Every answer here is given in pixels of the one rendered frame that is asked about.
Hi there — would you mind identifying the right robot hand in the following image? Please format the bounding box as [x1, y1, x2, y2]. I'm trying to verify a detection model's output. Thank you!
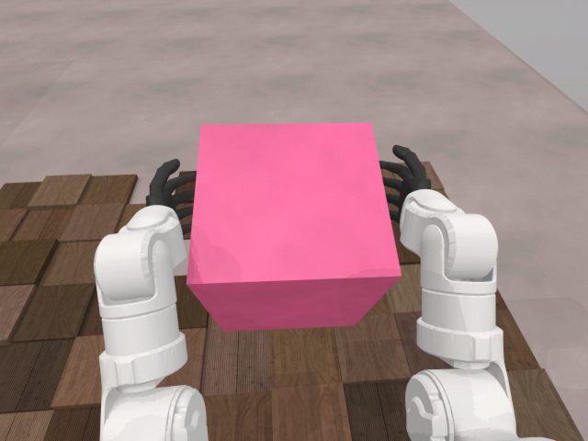
[379, 145, 431, 223]

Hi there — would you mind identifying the robot left forearm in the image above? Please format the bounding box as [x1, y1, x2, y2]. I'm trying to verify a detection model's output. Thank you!
[94, 205, 187, 441]

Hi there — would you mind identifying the robot right forearm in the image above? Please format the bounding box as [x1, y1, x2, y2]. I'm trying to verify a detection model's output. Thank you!
[400, 189, 516, 431]

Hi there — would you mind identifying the robot right upper arm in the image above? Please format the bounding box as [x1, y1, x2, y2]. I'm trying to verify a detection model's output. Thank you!
[405, 368, 556, 441]

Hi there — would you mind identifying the carton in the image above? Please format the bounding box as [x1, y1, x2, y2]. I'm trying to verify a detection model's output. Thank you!
[187, 122, 401, 332]

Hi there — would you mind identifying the robot left upper arm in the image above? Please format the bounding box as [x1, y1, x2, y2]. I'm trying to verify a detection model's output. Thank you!
[102, 385, 209, 441]

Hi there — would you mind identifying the left robot hand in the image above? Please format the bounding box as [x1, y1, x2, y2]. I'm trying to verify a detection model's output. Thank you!
[146, 159, 197, 235]

